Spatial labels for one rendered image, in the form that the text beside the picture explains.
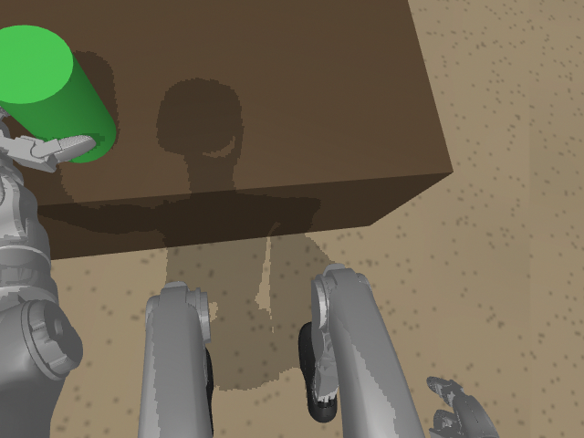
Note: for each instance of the left robot arm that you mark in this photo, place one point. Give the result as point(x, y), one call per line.
point(38, 346)

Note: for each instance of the right robot hand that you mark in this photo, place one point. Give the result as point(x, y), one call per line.
point(469, 419)

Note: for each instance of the right robot foot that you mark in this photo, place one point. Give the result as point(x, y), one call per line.
point(319, 411)

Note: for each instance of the left robot hand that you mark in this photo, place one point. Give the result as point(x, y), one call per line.
point(37, 154)

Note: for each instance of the can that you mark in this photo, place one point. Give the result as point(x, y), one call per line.
point(44, 88)

